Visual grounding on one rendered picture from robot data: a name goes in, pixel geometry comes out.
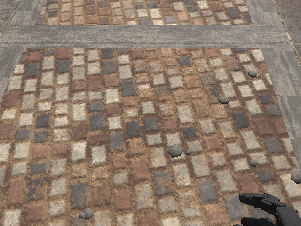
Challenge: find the right robot hand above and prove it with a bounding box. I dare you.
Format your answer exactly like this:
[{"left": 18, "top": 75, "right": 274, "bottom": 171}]
[{"left": 233, "top": 193, "right": 301, "bottom": 226}]

